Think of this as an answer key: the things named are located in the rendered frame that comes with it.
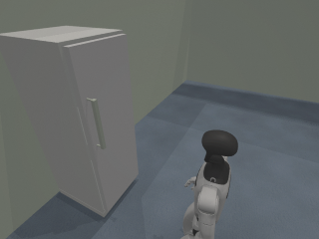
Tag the robot right thigh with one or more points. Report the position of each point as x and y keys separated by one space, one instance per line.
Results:
x=187 y=219

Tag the left robot upper arm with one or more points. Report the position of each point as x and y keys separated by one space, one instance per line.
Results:
x=207 y=207

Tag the handle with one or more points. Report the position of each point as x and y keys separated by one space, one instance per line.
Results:
x=98 y=122

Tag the fridge door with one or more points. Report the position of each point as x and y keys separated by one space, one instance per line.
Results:
x=100 y=69

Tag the humanoid robot torso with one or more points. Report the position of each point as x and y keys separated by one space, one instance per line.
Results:
x=222 y=193

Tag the right robot hand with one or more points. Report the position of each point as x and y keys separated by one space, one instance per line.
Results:
x=190 y=181

